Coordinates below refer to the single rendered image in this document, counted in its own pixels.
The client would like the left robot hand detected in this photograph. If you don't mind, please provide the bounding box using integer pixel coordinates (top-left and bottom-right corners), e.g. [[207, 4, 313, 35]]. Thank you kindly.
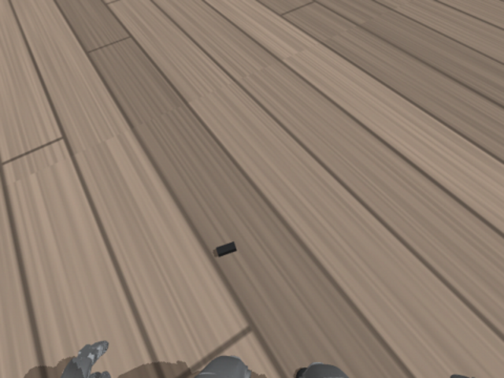
[[61, 341, 111, 378]]

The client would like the small box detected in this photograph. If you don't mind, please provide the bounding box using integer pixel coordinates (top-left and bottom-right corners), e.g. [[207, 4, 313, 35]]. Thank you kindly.
[[216, 242, 237, 257]]

